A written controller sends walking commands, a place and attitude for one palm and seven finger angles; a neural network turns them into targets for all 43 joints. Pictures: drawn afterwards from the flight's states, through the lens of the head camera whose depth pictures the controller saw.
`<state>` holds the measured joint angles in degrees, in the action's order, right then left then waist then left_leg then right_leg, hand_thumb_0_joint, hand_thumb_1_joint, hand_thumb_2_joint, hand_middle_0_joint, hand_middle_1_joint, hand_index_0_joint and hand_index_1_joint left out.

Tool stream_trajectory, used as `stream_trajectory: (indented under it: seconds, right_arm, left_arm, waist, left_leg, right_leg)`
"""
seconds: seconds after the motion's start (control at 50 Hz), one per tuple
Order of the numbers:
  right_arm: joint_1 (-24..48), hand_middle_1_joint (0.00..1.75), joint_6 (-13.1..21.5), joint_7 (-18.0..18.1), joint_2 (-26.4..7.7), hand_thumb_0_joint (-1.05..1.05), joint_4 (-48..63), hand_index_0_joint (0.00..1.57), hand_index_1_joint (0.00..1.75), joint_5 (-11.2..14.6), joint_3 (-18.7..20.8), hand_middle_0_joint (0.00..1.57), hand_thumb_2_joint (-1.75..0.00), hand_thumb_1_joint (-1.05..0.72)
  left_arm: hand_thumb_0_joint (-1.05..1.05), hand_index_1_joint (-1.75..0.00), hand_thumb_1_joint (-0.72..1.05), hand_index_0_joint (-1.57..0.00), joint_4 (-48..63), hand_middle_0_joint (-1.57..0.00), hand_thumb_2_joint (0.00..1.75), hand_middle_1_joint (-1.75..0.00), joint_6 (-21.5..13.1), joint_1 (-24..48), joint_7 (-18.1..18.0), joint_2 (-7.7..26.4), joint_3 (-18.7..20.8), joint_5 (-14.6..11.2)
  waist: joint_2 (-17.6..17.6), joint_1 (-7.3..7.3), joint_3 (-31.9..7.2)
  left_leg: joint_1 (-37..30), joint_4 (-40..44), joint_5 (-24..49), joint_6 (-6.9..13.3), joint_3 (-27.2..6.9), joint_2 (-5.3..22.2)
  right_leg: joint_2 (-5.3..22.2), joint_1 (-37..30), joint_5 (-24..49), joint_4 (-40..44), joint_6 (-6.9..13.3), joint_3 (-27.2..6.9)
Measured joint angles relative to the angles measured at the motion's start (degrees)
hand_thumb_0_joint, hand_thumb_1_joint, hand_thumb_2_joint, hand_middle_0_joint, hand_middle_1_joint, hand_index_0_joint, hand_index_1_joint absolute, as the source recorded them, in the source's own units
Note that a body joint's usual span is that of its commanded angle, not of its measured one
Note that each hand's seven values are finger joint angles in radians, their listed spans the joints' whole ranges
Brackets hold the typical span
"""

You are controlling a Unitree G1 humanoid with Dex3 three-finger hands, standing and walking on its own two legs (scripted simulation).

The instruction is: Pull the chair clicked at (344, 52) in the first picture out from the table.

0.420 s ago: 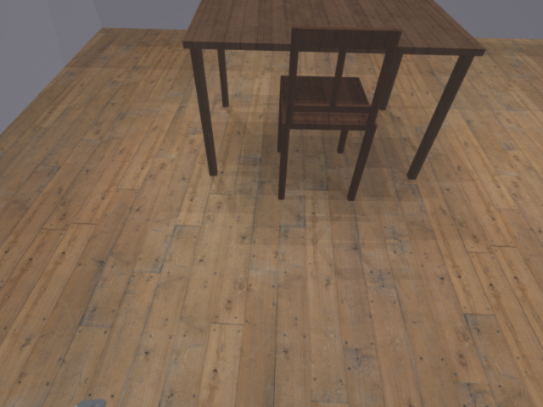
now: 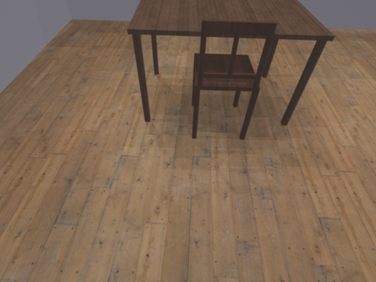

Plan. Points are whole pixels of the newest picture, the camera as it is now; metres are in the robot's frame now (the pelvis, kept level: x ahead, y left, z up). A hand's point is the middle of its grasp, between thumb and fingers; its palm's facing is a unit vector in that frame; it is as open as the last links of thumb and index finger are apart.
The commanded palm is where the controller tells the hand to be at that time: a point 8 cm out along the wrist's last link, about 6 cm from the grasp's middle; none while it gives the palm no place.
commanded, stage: stand and wait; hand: left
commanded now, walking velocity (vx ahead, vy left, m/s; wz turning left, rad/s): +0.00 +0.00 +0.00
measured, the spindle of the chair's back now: (233, 55) +1.25 -0.17 -0.11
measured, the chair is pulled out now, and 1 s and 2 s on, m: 0.00 0.00 0.00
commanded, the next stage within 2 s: look at it before walking up in 0.40 s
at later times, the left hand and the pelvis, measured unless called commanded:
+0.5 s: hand out of the picture +0.07 +0.24 -0.15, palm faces -0.03 -0.94 -0.33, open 7.4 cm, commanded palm none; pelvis -0.01 -0.01 +0.00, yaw +0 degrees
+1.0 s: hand out of the picture +0.07 +0.24 -0.16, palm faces -0.03 -0.95 -0.32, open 7.4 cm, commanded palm none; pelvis +0.00 -0.01 +0.00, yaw +0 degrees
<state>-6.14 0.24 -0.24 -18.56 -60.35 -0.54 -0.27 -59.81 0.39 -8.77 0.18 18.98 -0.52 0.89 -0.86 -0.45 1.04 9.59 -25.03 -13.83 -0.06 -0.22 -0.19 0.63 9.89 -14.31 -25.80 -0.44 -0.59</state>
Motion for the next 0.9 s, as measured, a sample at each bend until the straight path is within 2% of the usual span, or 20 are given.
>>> stream_trajectory:
  seconds: [0.26,0.9]
  right_arm:
    - [-1.58,0.29,-0.20,0.01,-0.83,0.01,-2.88,0.20,0.30,0.22,0.07,0.20,-0.90,-0.90]
    - [-0.55,0.29,0.04,-0.10,-0.34,0.00,-3.34,0.20,0.30,0.33,-0.16,0.20,-0.90,-0.90]
  left_arm:
    - [0.01,-0.30,0.91,-0.20,-2.06,-0.21,0.90,-0.30,-0.08,-0.39,-0.13,0.89,0.26,-0.12]
    - [0.01,-0.30,0.91,-0.20,-2.28,-0.21,0.90,-0.30,-0.41,0.24,-0.01,0.35,0.05,-0.01]
  waist:
    - [0.27,0.33,0.63]
    - [0.07,0.26,0.64]
  left_leg:
    - [-0.71,1.55,1.14,-0.33,0.06,0.36]
    - [-1.25,3.25,1.87,-0.56,0.09,0.65]
  right_leg:
    - [-0.35,-0.60,1.16,1.46,0.27,-0.05]
    - [-0.62,-1.14,1.99,3.26,0.42,-0.08]
